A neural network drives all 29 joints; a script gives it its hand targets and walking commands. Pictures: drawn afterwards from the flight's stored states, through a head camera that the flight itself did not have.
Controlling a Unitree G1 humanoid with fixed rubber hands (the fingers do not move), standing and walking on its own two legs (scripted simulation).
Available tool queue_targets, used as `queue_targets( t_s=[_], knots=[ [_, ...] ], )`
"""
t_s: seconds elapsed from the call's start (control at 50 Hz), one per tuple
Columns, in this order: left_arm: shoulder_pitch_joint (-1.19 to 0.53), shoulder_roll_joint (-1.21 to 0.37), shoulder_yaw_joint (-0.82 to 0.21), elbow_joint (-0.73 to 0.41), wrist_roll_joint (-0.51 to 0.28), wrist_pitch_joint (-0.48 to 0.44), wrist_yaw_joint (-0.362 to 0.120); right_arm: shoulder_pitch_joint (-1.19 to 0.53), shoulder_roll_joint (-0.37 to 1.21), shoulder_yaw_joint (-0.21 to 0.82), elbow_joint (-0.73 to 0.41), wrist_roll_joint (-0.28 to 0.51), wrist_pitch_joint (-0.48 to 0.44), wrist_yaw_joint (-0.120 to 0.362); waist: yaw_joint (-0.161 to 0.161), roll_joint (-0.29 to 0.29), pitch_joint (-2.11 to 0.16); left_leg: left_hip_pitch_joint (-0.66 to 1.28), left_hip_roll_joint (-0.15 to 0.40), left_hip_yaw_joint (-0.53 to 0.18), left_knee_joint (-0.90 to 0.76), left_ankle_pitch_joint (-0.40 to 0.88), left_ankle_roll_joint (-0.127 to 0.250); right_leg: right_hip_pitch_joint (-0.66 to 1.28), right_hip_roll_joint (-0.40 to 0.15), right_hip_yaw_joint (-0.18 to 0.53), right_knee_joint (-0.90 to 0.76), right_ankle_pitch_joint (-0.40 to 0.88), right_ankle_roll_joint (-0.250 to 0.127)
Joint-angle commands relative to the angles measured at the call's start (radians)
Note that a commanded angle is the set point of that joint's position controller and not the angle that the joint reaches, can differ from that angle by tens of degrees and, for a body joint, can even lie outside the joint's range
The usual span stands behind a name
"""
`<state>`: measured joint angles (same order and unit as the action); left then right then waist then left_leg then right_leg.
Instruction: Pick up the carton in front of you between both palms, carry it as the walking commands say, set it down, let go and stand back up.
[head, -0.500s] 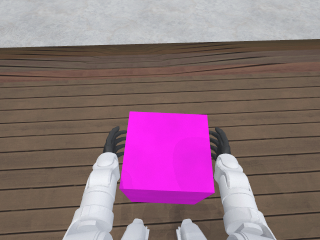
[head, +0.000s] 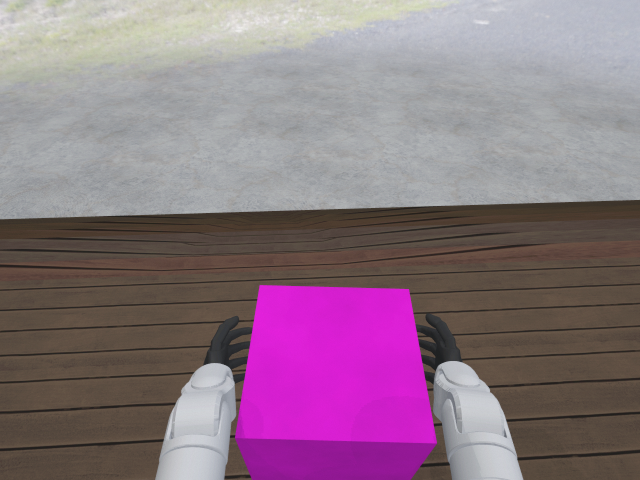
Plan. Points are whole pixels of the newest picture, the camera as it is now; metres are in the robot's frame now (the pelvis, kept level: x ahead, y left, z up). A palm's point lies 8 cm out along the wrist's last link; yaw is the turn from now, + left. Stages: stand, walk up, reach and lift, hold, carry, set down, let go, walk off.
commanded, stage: reach and lift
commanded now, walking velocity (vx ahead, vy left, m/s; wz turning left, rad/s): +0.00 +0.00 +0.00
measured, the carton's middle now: (330, 394) +0.29 +0.00 -0.06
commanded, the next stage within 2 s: hold in 0.98 s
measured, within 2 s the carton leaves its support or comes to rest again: neither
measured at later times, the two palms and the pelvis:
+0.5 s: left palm (216, 368) +0.28 +0.15 +0.03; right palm (449, 366) +0.28 -0.15 +0.03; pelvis -0.01 +0.00 +0.00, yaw +0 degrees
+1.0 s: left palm (215, 363) +0.28 +0.15 +0.04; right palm (451, 361) +0.29 -0.15 +0.04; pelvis +0.00 +0.00 +0.01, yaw +0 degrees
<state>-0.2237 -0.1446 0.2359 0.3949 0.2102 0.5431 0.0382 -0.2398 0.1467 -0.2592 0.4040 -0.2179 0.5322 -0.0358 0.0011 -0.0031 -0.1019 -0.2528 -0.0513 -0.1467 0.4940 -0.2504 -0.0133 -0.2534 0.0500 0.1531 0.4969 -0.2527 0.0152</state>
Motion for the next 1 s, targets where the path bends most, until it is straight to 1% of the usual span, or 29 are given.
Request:
queue_targets(
  t_s=[0.0,0.06,0.08,0.18,0.28,0.42,0.7,0.82,0.94,0.98],
  knots=[
    [-0.520,-0.963,-0.556,-0.018,-0.177,0.026,-0.264,-0.470,0.977,0.560,0.024,0.172,0.042,0.272,0.001,0.002,-0.121,0.105,-0.040,0.066,-0.100,0.158,0.001,0.095,0.040,-0.072,-0.101,0.165,-0.003],
    [-0.568,-0.958,-0.499,0.017,-0.152,0.038,-0.277,-0.518,0.969,0.505,0.055,0.150,0.055,0.283,0.001,-0.002,-0.068,0.088,-0.038,0.074,-0.109,0.063,0.008,0.081,0.036,-0.076,-0.111,0.074,-0.008],
    [-0.591,-0.965,-0.498,0.019,-0.153,0.038,-0.281,-0.540,0.976,0.503,0.057,0.150,0.055,0.286,-0.001,-0.003,-0.069,0.090,-0.037,0.077,-0.108,0.045,0.010,0.080,0.035,-0.078,-0.110,0.057,-0.010],
    [-0.689,-0.995,-0.513,-0.004,-0.167,0.030,-0.292,-0.636,1.010,0.519,0.035,0.164,0.047,0.295,0.000,-0.001,-0.145,0.113,-0.036,0.084,-0.093,0.053,0.010,0.104,0.033,-0.085,-0.097,0.062,-0.011],
    [-0.706,-1.001,-0.517,-0.004,-0.171,0.031,-0.293,-0.655,1.019,0.526,0.039,0.169,0.049,0.296,0.001,0.000,-0.175,0.130,-0.039,0.086,-0.097,0.056,0.008,0.118,0.035,-0.089,-0.100,0.064,-0.008],
    [-0.671,-0.985,-0.512,-0.015,-0.165,0.047,-0.291,-0.621,1.002,0.519,0.027,0.164,0.062,0.295,0.002,0.003,-0.178,0.159,-0.041,0.087,-0.114,0.113,0.002,0.141,0.039,-0.089,-0.116,0.119,-0.005],
    [-0.560,-0.967,-0.559,-0.121,-0.190,0.081,-0.280,-0.515,0.971,0.567,-0.086,0.189,0.095,0.287,0.001,0.004,-0.181,0.221,-0.048,0.078,-0.137,0.262,-0.006,0.203,0.051,-0.083,-0.141,0.261,0.003],
    [-0.529,-0.959,-0.570,-0.154,-0.197,0.096,-0.277,-0.485,0.962,0.578,-0.120,0.197,0.111,0.285,0.001,0.004,-0.171,0.235,-0.050,0.074,-0.145,0.289,-0.008,0.216,0.052,-0.081,-0.148,0.289,0.005],
    [-0.526,-0.953,-0.574,-0.177,-0.203,0.110,-0.276,-0.481,0.957,0.583,-0.142,0.201,0.124,0.283,0.000,0.003,-0.159,0.237,-0.051,0.075,-0.151,0.284,-0.008,0.223,0.052,-0.079,-0.155,0.287,0.006],
    [-0.529,-0.956,-0.597,-0.202,-0.217,0.116,-0.277,-0.485,0.964,0.605,-0.168,0.213,0.130,0.282,-0.001,0.002,-0.172,0.248,-0.051,0.074,-0.153,0.296,-0.008,0.234,0.052,-0.079,-0.157,0.301,0.007]
  ],
)
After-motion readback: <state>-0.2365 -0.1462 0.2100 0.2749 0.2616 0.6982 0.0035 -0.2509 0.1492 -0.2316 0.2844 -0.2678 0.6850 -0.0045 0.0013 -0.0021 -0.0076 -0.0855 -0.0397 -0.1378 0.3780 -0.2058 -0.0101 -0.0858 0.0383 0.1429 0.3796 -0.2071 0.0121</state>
